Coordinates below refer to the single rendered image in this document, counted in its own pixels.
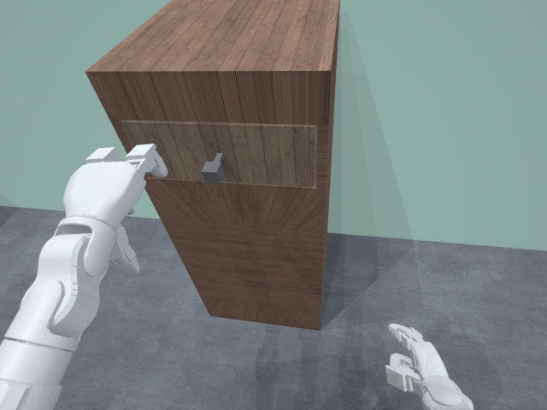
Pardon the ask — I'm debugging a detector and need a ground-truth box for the robot right forearm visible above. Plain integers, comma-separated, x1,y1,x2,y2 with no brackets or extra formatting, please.
421,376,473,410

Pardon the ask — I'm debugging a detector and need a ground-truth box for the robot left forearm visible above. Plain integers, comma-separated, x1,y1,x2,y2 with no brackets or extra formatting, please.
0,216,117,410

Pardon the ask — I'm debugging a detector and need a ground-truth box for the cabinet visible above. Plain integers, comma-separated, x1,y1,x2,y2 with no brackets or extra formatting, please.
85,0,340,331

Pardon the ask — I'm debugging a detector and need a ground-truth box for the robot left hand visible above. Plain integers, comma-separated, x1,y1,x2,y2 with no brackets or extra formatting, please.
63,143,168,274

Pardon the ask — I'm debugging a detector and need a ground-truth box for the handle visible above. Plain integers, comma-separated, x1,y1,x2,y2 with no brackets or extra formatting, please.
202,153,224,185

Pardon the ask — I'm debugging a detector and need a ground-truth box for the drawer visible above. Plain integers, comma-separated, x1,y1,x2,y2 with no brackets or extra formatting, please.
122,120,317,186

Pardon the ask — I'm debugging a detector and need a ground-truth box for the robot right hand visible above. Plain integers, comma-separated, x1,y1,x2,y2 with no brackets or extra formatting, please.
385,324,449,399

